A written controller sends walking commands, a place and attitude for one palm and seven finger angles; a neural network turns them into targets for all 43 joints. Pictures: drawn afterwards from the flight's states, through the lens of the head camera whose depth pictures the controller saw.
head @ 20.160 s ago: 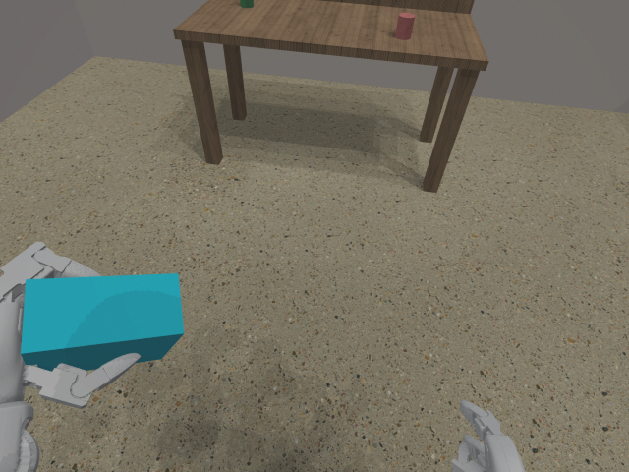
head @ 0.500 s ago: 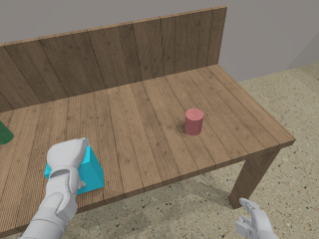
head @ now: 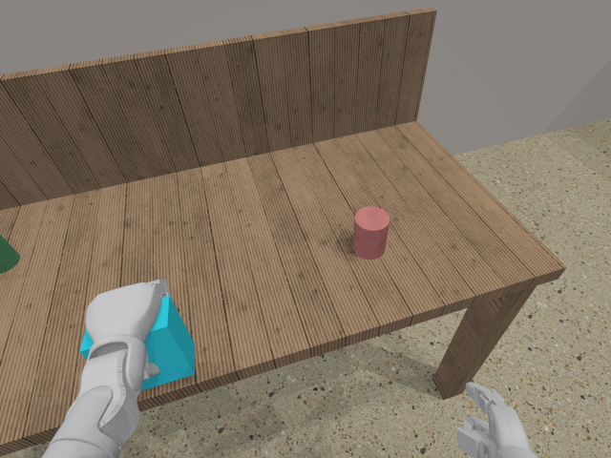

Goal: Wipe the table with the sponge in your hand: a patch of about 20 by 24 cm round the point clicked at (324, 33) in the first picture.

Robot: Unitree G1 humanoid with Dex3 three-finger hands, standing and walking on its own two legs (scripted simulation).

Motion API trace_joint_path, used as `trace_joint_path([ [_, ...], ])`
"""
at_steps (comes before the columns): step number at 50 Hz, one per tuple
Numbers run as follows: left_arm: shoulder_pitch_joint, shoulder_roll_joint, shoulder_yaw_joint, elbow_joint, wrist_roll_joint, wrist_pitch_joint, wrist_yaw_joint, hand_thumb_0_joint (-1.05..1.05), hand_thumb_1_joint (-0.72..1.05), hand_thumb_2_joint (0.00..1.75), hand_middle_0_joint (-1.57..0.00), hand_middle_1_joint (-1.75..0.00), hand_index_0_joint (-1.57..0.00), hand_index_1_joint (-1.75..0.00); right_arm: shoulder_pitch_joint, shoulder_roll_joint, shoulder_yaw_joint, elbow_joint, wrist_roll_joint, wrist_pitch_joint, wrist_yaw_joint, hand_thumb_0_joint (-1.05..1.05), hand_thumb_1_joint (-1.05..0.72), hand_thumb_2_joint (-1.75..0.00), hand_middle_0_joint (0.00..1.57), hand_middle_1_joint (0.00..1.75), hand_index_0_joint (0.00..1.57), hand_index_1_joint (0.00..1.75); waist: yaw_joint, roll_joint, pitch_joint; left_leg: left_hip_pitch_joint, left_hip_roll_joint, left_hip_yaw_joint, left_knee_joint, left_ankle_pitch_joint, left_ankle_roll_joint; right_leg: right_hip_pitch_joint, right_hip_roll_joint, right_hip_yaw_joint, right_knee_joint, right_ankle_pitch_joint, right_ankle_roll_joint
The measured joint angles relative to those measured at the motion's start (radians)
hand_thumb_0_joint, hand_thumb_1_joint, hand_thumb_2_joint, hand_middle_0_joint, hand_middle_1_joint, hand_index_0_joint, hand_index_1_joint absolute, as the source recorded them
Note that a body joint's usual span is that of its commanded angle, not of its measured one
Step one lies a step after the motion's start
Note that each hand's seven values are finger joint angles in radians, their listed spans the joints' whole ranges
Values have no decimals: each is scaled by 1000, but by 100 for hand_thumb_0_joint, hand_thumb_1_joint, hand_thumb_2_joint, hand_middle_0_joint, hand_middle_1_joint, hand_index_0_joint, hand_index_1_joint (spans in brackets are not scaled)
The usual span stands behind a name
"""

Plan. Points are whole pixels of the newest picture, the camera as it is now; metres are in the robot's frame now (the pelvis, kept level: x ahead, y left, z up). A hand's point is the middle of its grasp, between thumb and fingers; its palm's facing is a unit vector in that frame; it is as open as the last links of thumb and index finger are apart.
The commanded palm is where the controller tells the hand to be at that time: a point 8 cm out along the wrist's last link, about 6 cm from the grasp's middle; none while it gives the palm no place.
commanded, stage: lower the sponge onto the table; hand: left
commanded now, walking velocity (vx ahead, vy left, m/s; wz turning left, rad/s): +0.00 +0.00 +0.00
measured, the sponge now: (148, 354) +0.25 +0.28 -0.03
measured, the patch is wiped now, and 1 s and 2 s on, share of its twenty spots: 0.00 0.15 0.35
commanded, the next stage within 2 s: wipe forward along the first lane in 0.92 s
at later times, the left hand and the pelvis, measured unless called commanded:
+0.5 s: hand (140, 344) +0.25 +0.28 -0.01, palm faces -0.09 -0.08 -0.99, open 10.0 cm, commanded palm +0.24 +0.28 +0.06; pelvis -0.01 +0.01 +0.00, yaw +0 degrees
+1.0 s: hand (146, 339) +0.26 +0.28 -0.01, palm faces -0.07 -0.05 -1.00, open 10.0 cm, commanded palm +0.24 +0.27 +0.04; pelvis -0.01 +0.00 -0.01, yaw +0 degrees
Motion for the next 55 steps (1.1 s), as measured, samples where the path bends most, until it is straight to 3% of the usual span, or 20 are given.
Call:
trace_joint_path([
  [6, 2, -1, 12, 1, 15, -20, 38, 0, -49, 102, -76, -132, -76, -132, 0, 5, -8, 5, -3, -6, 2, 1, -91, -90, 20, 30, 20, 30, 6, -5, 1, -11, 1, 0, 13, -5, 0, -9, 1, 0, 8, -2, 0],
  [15, 2, -10, 6, 35, 4, 10, 44, 0, -49, 102, -76, -132, -76, -132, 4, 5, -8, 7, 2, -1, 7, 1, -91, -90, 20, 30, 20, 30, 0, -1, -8, -27, -4, -2, 24, -4, 5, -23, -4, -2, 18, -2, 5],
  [25, -21, -17, 1, 81, 31, -43, 79, 0, -49, 102, -76, -132, -76, -132, 12, 14, -9, 14, -2, -6, 1, 1, -91, -90, 20, 30, 20, 30, -2, -11, -3, -56, -3, -5, 53, -7, 6, -50, -3, -5, 45, -5, 6],
  [37, -81, -28, -5, 171, 33, -24, 106, 0, -49, 102, -76, -132, -75, -132, 35, 10, -16, 22, 4, -2, 2, 1, -91, -90, 20, 30, 20, 30, -18, -4, -15, -100, -5, -8, 79, -10, 8, -91, -5, -9, 67, -7, 8],
  [55, -97, -37, 6, 208, 33, -8, 143, 0, -49, 102, -76, -132, -75, -132, 41, 3, -15, 16, 9, 20, 9, 1, -91, -90, 20, 30, 20, 30, -23, -12, -38, -130, 0, -9, 106, -27, 3, -124, 0, -9, 100, -26, 3],
])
